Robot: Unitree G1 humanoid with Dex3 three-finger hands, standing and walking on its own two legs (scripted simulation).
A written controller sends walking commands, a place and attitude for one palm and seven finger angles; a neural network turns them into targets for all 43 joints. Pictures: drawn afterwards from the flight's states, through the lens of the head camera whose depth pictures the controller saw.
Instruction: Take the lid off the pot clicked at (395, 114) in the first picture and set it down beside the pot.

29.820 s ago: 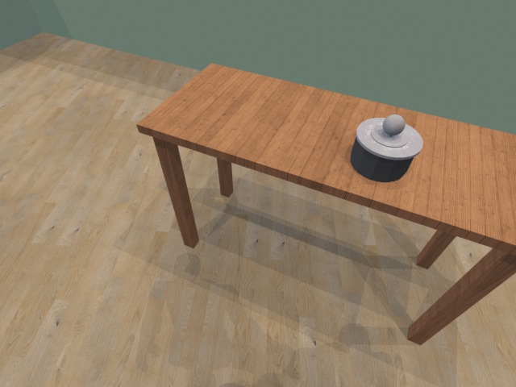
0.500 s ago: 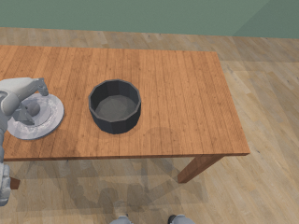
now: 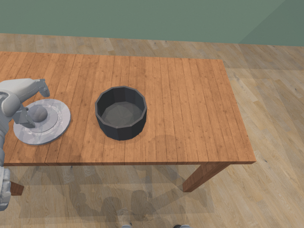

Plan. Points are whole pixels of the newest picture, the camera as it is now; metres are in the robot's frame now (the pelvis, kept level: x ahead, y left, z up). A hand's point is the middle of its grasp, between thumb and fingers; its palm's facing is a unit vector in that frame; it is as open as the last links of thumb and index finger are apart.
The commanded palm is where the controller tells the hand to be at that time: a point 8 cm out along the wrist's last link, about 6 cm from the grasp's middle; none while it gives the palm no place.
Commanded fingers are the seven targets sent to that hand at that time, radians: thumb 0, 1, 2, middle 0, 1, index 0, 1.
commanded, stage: raise the empty hand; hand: left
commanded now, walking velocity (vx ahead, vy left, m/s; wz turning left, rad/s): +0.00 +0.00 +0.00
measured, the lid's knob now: (37, 113) +0.43 +0.33 -0.01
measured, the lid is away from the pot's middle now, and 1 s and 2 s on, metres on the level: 0.24 0.24 0.24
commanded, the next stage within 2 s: draw the hand back to the body in 1.02 s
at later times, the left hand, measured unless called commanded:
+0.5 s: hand (13, 98) +0.41 +0.34 +0.09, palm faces -0.43 -0.08 -0.90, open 11.0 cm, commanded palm +0.43 +0.33 +0.15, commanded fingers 0.00 0.08 0.46 -0.29 -0.97 -0.29 -0.97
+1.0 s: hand (1, 80) +0.42 +0.34 +0.14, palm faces -0.38 -0.09 -0.92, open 11.0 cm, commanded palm +0.43 +0.33 +0.19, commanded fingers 0.00 0.08 0.46 -0.29 -0.97 -0.29 -0.97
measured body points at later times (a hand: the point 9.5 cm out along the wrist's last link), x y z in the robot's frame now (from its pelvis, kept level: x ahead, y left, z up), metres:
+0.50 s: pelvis +0.00 +0.00 +0.01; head +0.07 +0.02 +0.46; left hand +0.43 +0.34 +0.14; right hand +0.07 -0.27 -0.11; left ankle -0.02 +0.05 -0.72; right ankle +0.01 -0.19 -0.72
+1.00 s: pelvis +0.01 -0.01 +0.02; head +0.07 +0.00 +0.47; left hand +0.44 +0.34 +0.19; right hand +0.09 -0.27 -0.10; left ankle -0.02 +0.05 -0.72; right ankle +0.02 -0.19 -0.72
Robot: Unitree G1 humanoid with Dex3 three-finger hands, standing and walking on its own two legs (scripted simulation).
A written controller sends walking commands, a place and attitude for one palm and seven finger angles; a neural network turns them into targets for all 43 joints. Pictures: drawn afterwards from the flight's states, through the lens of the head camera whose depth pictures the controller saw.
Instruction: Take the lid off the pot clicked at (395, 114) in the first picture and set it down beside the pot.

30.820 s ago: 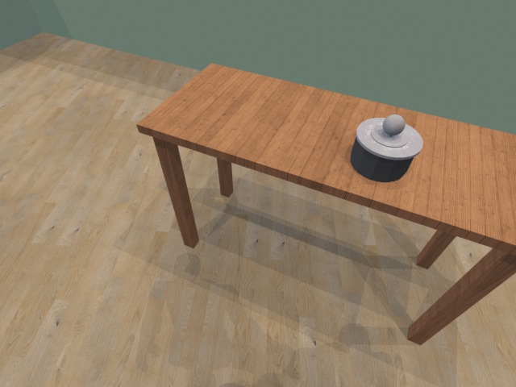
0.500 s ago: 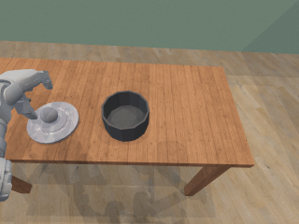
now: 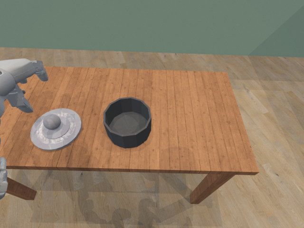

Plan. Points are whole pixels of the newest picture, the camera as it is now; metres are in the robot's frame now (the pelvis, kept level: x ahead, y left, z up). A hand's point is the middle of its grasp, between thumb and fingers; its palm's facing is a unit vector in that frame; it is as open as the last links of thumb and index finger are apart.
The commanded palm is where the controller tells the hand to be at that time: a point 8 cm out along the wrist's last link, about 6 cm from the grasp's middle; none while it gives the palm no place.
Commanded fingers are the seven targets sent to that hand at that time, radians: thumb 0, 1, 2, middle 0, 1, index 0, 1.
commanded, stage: raise the empty hand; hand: left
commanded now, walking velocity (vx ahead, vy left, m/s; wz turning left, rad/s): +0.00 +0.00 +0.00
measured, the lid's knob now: (52, 121) +0.43 +0.33 -0.03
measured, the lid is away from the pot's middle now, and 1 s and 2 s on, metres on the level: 0.24 0.24 0.24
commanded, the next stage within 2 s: draw the hand back to the body in 0.02 s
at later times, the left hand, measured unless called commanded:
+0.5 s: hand (22, 103) +0.39 +0.32 +0.12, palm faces -0.35 -0.06 -0.93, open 11.0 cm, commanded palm +0.37 +0.31 +0.18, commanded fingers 0.00 0.08 0.46 -0.29 -0.97 -0.29 -0.97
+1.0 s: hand (40, 97) +0.37 +0.25 +0.16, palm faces +0.45 -0.84 -0.31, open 10.4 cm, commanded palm +0.30 +0.28 +0.18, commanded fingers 0.00 0.39 0.62 -0.26 -0.72 -0.26 -0.72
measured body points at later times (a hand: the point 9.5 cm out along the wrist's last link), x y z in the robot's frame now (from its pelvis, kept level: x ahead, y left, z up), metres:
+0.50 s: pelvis +0.00 -0.01 +0.00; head +0.05 -0.02 +0.45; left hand +0.40 +0.32 +0.17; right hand +0.10 -0.27 -0.12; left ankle -0.02 +0.06 -0.74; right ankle +0.00 -0.19 -0.74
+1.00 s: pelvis +0.01 -0.05 +0.01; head +0.03 -0.05 +0.46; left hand +0.34 +0.29 +0.18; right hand +0.15 -0.29 -0.10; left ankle -0.02 +0.06 -0.74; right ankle +0.00 -0.19 -0.74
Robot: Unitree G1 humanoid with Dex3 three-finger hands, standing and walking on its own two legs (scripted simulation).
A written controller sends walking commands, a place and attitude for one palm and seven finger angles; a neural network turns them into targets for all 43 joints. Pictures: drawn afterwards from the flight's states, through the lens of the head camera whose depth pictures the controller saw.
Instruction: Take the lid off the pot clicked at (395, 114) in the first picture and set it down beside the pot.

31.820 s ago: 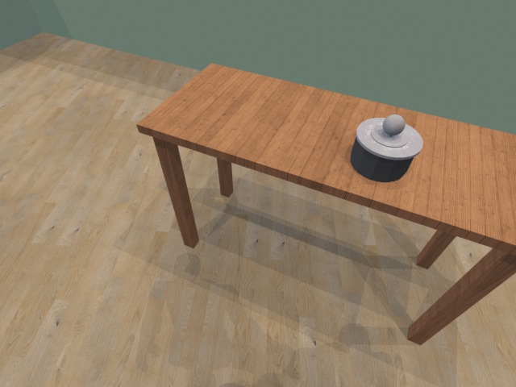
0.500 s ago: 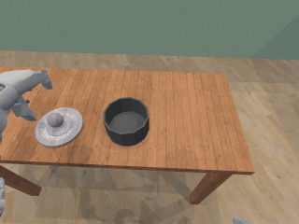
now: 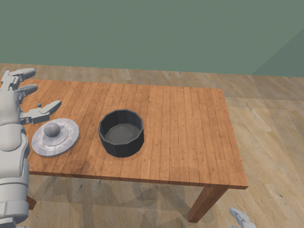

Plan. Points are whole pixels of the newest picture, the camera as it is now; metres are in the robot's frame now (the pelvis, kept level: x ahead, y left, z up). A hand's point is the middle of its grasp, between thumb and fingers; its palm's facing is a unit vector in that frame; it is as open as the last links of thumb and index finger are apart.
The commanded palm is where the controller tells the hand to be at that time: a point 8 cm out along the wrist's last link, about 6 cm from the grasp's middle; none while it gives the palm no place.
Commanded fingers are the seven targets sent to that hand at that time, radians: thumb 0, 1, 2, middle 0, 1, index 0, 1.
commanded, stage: draw the hand back to the body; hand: left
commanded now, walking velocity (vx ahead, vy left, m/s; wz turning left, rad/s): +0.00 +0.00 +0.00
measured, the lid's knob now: (52, 129) +0.42 +0.37 -0.04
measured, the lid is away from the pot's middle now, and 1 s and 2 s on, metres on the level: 0.24 0.24 0.24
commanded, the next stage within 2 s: step back with the hand held close in 1.38 s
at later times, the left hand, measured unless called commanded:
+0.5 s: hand (36, 130) +0.28 +0.27 +0.16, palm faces +0.49 -0.82 -0.29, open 8.1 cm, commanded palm +0.22 +0.29 +0.17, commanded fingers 0.00 0.90 0.90 -0.20 -0.30 -0.20 -0.30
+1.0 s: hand (31, 162) +0.20 +0.24 +0.16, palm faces +0.44 -0.84 -0.33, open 7.4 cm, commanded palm +0.14 +0.28 +0.17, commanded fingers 0.00 0.90 0.90 -0.20 -0.30 -0.20 -0.30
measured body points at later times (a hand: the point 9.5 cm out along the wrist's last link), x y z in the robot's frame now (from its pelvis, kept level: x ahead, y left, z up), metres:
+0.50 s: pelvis +0.00 -0.02 +0.00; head -0.01 -0.04 +0.45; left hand +0.24 +0.31 +0.17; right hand +0.18 -0.25 -0.09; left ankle -0.04 +0.10 -0.74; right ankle -0.01 -0.14 -0.74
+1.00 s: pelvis -0.01 -0.01 +0.00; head -0.03 -0.03 +0.45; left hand +0.17 +0.29 +0.18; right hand +0.18 -0.23 -0.09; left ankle -0.04 +0.10 -0.74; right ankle -0.01 -0.14 -0.74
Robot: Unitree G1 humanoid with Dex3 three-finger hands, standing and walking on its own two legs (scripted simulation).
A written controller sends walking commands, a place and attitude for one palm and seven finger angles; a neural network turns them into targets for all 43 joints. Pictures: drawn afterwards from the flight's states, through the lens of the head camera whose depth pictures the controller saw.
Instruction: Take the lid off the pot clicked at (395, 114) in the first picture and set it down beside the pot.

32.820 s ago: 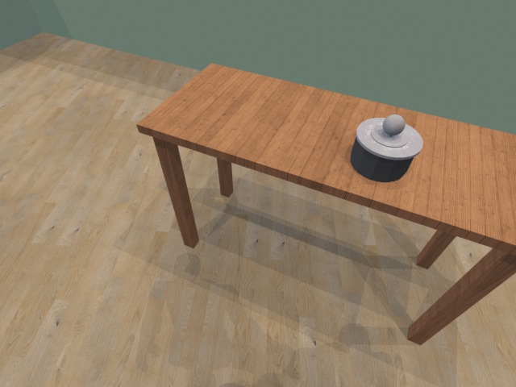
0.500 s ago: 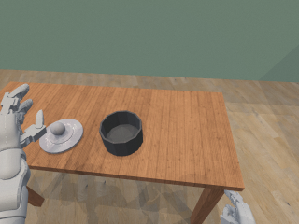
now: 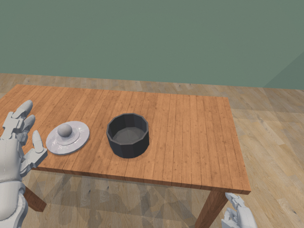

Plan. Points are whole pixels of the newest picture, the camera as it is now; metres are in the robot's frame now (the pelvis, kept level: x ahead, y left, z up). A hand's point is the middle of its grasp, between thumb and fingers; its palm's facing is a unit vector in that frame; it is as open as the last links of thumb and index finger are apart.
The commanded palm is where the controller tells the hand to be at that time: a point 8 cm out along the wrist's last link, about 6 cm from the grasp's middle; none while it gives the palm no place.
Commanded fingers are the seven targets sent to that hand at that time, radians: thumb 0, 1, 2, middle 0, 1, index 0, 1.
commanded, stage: draw the hand back to the body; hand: left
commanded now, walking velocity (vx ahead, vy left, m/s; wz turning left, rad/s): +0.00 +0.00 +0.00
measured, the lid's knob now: (64, 130) +0.43 +0.39 -0.04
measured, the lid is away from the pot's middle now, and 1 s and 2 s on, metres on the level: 0.24 0.24 0.24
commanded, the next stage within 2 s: step back with the hand held close in 0.38 s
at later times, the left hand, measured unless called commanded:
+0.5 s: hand (39, 169) +0.18 +0.24 +0.16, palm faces +0.41 -0.83 -0.38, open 7.4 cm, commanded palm +0.13 +0.29 +0.17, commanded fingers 0.00 0.90 0.90 -0.20 -0.30 -0.20 -0.30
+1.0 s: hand (16, 193) +0.13 +0.26 +0.15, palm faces +0.35 -0.82 -0.45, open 7.4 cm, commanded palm +0.08 +0.30 +0.17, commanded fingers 0.00 0.90 0.90 -0.20 -0.30 -0.20 -0.30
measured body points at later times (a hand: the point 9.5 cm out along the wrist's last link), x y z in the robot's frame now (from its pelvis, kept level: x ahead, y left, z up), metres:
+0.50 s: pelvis +0.00 +0.00 +0.00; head -0.02 -0.01 +0.45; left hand +0.15 +0.29 +0.18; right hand +0.19 -0.21 -0.09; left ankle -0.02 +0.12 -0.74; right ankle +0.00 -0.13 -0.74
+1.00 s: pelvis -0.05 +0.02 -0.02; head -0.03 +0.04 +0.43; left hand +0.11 +0.31 +0.18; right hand +0.14 -0.20 -0.09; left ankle -0.02 +0.12 -0.74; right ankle +0.00 -0.13 -0.74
